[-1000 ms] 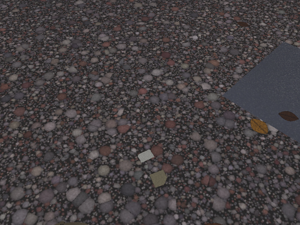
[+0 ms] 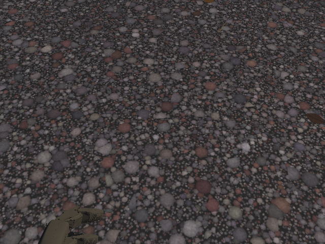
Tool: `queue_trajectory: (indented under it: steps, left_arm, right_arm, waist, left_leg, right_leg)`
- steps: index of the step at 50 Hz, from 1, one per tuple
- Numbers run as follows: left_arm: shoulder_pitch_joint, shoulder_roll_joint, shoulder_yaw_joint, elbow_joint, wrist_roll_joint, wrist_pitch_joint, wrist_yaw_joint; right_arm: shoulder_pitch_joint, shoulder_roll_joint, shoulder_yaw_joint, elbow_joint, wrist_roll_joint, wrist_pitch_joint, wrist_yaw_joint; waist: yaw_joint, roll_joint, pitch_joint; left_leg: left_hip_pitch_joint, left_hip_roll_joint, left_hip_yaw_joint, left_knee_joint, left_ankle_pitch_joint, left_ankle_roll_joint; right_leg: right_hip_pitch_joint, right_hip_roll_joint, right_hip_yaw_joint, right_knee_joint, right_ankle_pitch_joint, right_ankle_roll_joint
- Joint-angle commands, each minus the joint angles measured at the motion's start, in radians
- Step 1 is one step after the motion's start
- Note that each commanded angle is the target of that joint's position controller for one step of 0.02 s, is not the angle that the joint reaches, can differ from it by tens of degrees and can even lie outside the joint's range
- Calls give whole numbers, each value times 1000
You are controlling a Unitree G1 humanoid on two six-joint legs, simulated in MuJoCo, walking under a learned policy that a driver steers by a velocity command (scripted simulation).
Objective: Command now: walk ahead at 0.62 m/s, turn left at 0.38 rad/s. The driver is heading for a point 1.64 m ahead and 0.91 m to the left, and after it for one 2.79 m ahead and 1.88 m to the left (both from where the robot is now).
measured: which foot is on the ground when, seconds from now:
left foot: down 0.00-0.04, up 0.06-0.46, down 0.48-0.96, up 0.98-1.00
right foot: up 0.00-0.04, down 0.06-0.50, up 0.52-0.94, down 0.96-1.00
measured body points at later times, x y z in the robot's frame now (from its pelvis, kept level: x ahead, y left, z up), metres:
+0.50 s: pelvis +0.26 +0.03 -0.01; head +0.29 +0.07 +0.44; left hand +0.31 +0.35 -0.12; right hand +0.52 -0.18 -0.08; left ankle +0.33 +0.14 -0.73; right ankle +0.26 -0.10 -0.72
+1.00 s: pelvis +0.35 +0.02 +0.00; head +0.38 +0.04 +0.45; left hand +0.23 +0.32 -0.09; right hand +0.70 -0.01 -0.06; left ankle +0.32 +0.13 -0.71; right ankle +0.47 -0.03 -0.73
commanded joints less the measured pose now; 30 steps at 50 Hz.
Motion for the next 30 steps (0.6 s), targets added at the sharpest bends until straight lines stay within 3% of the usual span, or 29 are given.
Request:
queue_trajectory:
  steps: [1,2,3,4,5,6,7,8,10,11,12,14,16,20,22,23,24,25,26,27,28,29,30]
  left_arm:
    - [218,135,37,10,14,-29,33]
    - [329,223,90,-4,-58,-39,51]
    - [518,303,101,42,-41,-31,68]
    - [480,283,76,33,31,-33,52]
    - [456,222,72,-5,26,-22,47]
    - [356,183,76,-28,1,-10,54]
    - [281,133,68,-24,-27,-5,60]
    - [231,103,58,-22,-37,-5,64]
    - [138,101,64,-22,-22,-5,60]
    - [94,110,69,-20,-17,-6,57]
    - [70,123,76,-15,-12,-7,58]
    - [57,158,92,-12,-13,-1,74]
    - [42,170,98,-14,-29,13,89]
    - [62,206,113,1,-63,48,89]
    - [66,222,123,5,-77,64,85]
    - [61,218,126,8,-87,72,84]
    - [97,198,124,18,-86,79,80]
    - [130,171,118,-7,-50,81,75]
    - [141,147,108,-58,-19,77,70]
    - [109,184,113,-51,-34,66,61]
    - [63,179,114,-64,-53,59,61]
    - [59,167,115,-47,-40,59,72]
    - [63,181,121,-44,-27,64,83]
  right_arm:
    - [-29,-226,-39,-44,-5,4,-26]
    - [-127,-254,-44,-71,19,33,-26]
    - [-213,-189,-31,-140,-11,40,-27]
    - [20,-16,4,-133,-14,40,-19]
    - [42,-117,-14,-145,18,37,-12]
    - [-58,-175,-38,-179,50,52,-19]
    - [-136,-182,-48,-195,47,69,-31]
    - [-159,-168,-59,-196,44,92,-39]
    - [-106,-85,-58,-210,40,142,-44]
    - [-119,-62,-55,-234,41,157,-47]
    - [-159,-67,-58,-267,34,161,-50]
    - [-199,-89,-63,-303,22,153,-38]
    - [-232,-102,-66,-313,15,147,-14]
    - [-335,-169,-90,-377,14,163,25]
    - [-342,-197,-106,-402,15,166,31]
    - [-298,-207,-117,-399,12,163,26]
    - [-200,-249,-140,-375,4,154,11]
    - [-177,-387,-177,-386,-3,146,-11]
    - [-225,-435,-170,-433,-40,136,-8]
    - [-249,-392,-159,-459,-34,115,12]
    - [-281,-364,-150,-467,-18,102,14]
    - [-327,-325,-140,-471,10,105,5]
    - [-375,-291,-130,-485,22,115,-11]
  waist:
    - [177,142,-81]
    - [328,206,-200]
    - [377,109,-398]
    - [206,-232,-580]
    - [225,-206,-697]
    - [211,-143,-540]
    - [182,-30,-336]
    - [141,6,-215]
    - [59,-43,-117]
    - [39,-64,-74]
    - [35,-72,-52]
    - [36,-79,-98]
    - [50,-59,-145]
    - [80,-55,-129]
    - [70,-57,-115]
    - [42,-43,-126]
    - [4,26,-149]
    - [30,299,-113]
    - [107,382,-271]
    - [64,204,-367]
    - [76,130,-306]
    - [106,44,-227]
    - [130,57,-203]
  left_leg:
    - [-211,197,-110,334,1237,-5]
    - [-282,210,-163,564,1144,-34]
    - [-438,109,-116,903,665,-66]
    - [-746,-36,-176,1306,-350,-91]
    - [-809,2,-258,1423,-341,-103]
    - [-896,79,-188,1387,-268,-120]
    - [-929,126,-119,1330,-192,-136]
    - [-910,151,-94,1323,-148,-151]
    - [-767,203,-75,1252,-115,-154]
    - [-747,218,-59,1183,-101,-157]
    - [-752,227,-50,1101,-50,-156]
    - [-731,230,-30,933,142,-136]
    - [-683,214,3,783,307,-109]
    - [-679,189,55,643,278,-56]
    - [-661,159,90,582,196,-18]
    - [-597,128,111,510,214,10]
    - [-459,91,80,427,319,54]
    - [-341,249,-231,347,905,143]
    - [-135,407,-657,305,810,357]
    - [-128,438,-696,230,600,344]
    - [-178,406,-628,219,476,290]
    - [-269,350,-542,219,391,223]
    - [-352,317,-490,218,350,187]
  right_leg:
    - [496,131,-11,-52,-6,-21]
    - [697,25,129,-111,139,-45]
    - [984,-162,229,33,486,-62]
    - [1283,-446,494,152,1015,-206]
    - [1265,-459,562,69,938,-263]
    - [1111,-422,443,-7,653,-250]
    - [889,-348,339,-84,478,-202]
    - [710,-311,263,-155,355,-175]
    - [427,-285,125,-269,191,-143]
    - [337,-274,60,-307,162,-140]
    - [300,-259,10,-325,171,-140]
    - [345,-235,-74,-310,203,-137]
    - [413,-222,-136,-272,176,-122]
    - [535,-270,-156,-192,72,-78]
    - [578,-290,-160,-108,101,-38]
    - [580,-273,-185,-9,136,-5]
    - [521,-219,-198,180,96,37]
    - [293,-88,-217,494,-384,117]
    - [-4,100,-37,794,-873,167]
    - [-46,80,157,838,-831,142]
    - [-65,68,178,807,-747,112]
    - [-61,43,188,732,-669,107]
    - [-22,29,197,650,-611,106]
Velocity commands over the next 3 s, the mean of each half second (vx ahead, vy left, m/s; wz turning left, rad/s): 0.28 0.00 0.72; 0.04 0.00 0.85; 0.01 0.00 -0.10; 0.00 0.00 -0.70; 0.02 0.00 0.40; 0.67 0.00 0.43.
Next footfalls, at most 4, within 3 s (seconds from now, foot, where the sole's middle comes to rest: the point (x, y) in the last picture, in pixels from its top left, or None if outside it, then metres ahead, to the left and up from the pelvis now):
0.06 right None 0.29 -0.10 -0.76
0.48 left None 0.36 0.16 -0.76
0.96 right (153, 233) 0.49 0.00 -0.76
1.30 left None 0.26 0.12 -0.76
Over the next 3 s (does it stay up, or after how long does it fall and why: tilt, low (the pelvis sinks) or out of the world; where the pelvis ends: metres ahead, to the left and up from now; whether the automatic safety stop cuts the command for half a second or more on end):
stays up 0.47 0.26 0.01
